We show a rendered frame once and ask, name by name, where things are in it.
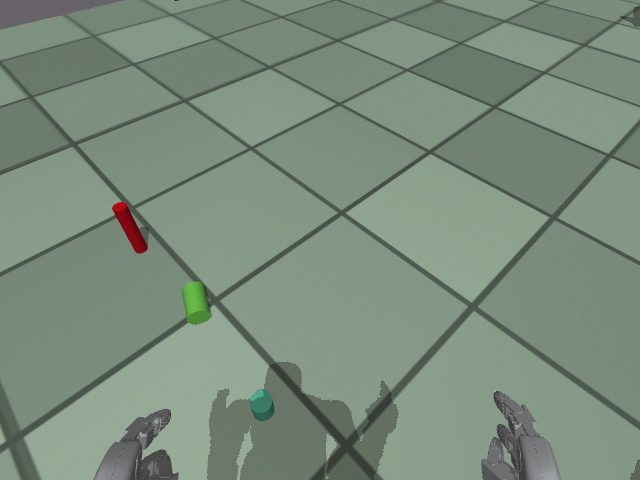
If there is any left robot hand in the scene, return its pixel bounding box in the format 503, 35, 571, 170
93, 409, 179, 480

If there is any right robot hand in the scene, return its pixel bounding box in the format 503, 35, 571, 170
481, 391, 561, 480

